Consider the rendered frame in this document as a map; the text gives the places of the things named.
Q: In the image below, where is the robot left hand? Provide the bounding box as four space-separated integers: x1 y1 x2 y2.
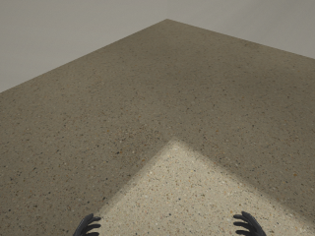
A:
73 213 101 236

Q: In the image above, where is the robot right hand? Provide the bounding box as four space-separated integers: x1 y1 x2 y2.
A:
233 211 267 236

